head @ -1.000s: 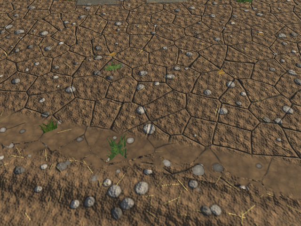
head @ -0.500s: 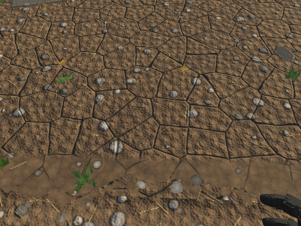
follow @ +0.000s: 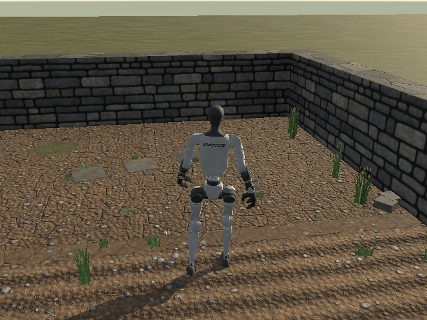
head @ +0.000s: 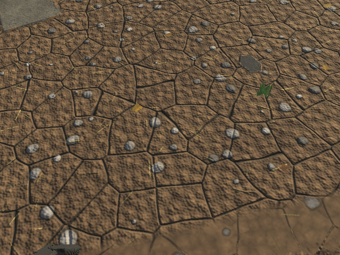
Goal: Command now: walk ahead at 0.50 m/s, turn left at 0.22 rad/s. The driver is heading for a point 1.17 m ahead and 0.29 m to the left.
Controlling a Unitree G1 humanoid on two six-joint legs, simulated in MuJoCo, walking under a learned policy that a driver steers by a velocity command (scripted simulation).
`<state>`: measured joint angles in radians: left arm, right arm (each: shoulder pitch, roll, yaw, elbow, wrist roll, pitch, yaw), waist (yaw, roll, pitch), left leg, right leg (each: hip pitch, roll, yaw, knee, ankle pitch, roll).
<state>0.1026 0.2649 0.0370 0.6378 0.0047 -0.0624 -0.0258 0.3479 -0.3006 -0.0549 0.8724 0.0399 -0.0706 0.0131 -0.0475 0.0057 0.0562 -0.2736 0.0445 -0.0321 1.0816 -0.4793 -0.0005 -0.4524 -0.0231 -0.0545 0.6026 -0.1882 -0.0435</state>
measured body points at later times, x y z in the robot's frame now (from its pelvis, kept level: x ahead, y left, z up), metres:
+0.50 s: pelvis +0.27 +0.06 -0.01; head +0.31 +0.08 +0.43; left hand +0.24 +0.36 -0.14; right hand +0.52 -0.14 -0.10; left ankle +0.35 +0.16 -0.73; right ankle +0.11 -0.11 -0.66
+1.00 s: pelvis +0.57 +0.12 +0.00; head +0.59 +0.13 +0.45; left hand +0.64 +0.44 -0.08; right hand +0.74 -0.12 -0.12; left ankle +0.36 +0.16 -0.68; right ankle +0.70 +0.08 -0.73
